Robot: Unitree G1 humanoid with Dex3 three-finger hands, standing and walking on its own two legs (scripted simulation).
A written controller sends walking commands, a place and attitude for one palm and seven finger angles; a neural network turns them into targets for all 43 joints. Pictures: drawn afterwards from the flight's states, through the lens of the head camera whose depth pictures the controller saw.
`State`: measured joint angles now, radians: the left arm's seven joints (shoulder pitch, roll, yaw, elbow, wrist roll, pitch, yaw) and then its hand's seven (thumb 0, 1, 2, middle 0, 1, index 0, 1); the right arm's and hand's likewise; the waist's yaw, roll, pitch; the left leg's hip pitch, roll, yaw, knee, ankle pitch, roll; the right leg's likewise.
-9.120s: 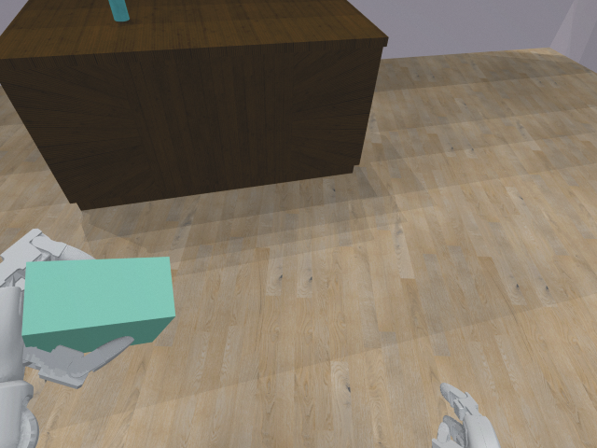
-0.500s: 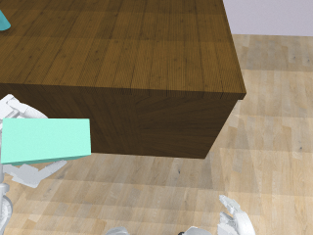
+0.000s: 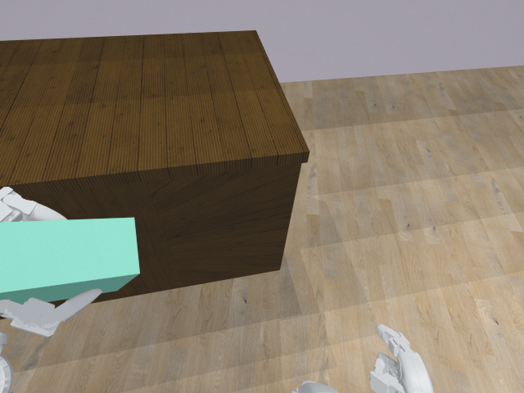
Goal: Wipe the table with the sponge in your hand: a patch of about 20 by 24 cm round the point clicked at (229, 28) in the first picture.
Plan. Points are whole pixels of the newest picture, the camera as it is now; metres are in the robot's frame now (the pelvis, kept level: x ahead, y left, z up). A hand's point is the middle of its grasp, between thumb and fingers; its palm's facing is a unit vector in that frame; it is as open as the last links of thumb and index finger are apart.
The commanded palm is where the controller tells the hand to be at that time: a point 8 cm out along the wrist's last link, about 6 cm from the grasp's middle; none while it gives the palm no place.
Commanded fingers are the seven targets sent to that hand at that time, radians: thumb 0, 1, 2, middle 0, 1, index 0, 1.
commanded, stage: turn to face it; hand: left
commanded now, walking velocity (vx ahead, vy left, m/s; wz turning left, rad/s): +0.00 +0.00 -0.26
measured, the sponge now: (87, 261) +0.22 +0.23 +0.14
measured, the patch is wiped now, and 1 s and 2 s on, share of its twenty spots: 0.00 0.00 0.00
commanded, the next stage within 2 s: take the last steps up to it in 0.08 s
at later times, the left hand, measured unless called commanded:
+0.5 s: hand (128, 284) +0.19 +0.16 +0.17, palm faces +0.29 -0.83 -0.47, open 10.4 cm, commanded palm +0.14 +0.21 +0.18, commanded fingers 0.00 0.10 1.30 -1.20 -1.60 -1.20 -1.60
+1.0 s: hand (138, 254) +0.22 +0.17 +0.16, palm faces +0.31 -0.80 -0.52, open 10.4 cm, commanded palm +0.17 +0.22 +0.18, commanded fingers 0.00 0.10 1.30 -1.20 -1.60 -1.20 -1.60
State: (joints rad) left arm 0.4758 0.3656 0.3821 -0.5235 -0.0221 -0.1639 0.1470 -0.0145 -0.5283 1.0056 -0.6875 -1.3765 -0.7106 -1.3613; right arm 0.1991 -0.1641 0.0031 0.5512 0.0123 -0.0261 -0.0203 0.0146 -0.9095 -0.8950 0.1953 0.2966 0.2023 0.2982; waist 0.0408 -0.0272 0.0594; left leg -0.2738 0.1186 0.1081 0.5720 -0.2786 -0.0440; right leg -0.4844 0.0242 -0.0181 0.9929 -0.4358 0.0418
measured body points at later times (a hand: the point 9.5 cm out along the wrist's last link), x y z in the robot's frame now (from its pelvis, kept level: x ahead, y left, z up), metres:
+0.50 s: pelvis -0.04 -0.06 +0.01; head -0.02 -0.05 +0.46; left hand +0.17 +0.21 +0.20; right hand +0.07 -0.35 -0.08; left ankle -0.04 +0.06 -0.73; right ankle -0.01 -0.14 -0.73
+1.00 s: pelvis +0.00 -0.06 +0.02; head +0.06 -0.08 +0.46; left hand +0.20 +0.21 +0.19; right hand +0.16 -0.30 -0.10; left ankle +0.05 +0.10 -0.68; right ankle -0.02 -0.16 -0.73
